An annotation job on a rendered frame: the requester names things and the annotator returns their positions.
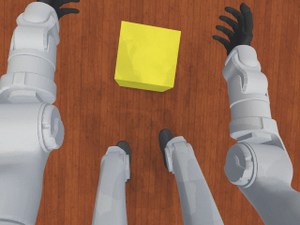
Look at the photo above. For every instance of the robot right forearm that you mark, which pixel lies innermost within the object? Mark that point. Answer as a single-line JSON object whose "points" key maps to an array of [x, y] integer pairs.
{"points": [[249, 101]]}

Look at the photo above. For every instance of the left robot hand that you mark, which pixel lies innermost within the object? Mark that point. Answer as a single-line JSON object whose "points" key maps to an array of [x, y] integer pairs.
{"points": [[56, 4]]}

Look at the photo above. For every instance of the left robot thigh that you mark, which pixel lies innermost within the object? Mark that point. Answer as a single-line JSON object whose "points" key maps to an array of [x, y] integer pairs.
{"points": [[110, 204]]}

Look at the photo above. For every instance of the right robot hand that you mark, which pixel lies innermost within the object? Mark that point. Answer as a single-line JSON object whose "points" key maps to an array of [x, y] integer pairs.
{"points": [[242, 29]]}

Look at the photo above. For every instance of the carton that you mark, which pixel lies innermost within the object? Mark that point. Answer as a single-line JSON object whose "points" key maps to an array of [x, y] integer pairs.
{"points": [[147, 57]]}

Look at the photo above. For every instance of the robot left forearm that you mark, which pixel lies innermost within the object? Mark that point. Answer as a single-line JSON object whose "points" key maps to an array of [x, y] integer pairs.
{"points": [[31, 59]]}

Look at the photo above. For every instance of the left robot shin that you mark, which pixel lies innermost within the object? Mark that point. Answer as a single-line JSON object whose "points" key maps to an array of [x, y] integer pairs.
{"points": [[112, 149]]}

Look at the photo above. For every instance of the robot right upper arm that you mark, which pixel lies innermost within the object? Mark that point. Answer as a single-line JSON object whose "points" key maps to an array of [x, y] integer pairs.
{"points": [[264, 174]]}

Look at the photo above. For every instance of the robot left upper arm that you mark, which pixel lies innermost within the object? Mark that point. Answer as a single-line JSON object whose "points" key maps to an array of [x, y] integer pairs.
{"points": [[29, 131]]}

